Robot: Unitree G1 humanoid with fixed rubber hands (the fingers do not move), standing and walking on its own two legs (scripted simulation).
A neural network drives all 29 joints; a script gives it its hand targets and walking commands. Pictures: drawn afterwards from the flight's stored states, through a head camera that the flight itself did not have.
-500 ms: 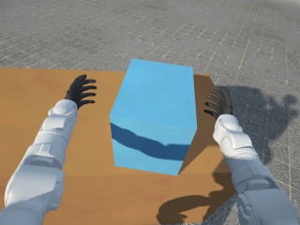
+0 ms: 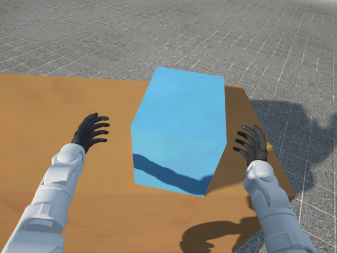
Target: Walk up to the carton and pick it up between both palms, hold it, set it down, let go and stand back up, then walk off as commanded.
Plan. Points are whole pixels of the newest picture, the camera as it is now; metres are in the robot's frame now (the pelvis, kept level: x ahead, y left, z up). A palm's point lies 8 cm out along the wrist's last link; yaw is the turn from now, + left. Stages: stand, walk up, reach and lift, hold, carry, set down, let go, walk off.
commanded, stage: set down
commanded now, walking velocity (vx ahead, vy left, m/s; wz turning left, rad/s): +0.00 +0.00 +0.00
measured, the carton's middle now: (179, 130) +0.48 -0.02 +0.02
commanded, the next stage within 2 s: none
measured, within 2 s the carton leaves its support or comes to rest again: neither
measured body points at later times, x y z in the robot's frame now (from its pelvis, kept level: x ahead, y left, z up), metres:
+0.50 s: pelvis +0.00 +0.00 +0.00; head +0.01 +0.03 +0.45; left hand +0.29 +0.26 +0.01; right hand +0.26 -0.20 +0.03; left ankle +0.06 +0.09 -0.74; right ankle +0.01 -0.13 -0.74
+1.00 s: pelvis +0.02 -0.02 +0.00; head +0.06 +0.01 +0.45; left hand +0.25 +0.25 -0.02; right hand +0.24 -0.21 -0.01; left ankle +0.06 +0.09 -0.74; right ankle +0.01 -0.13 -0.74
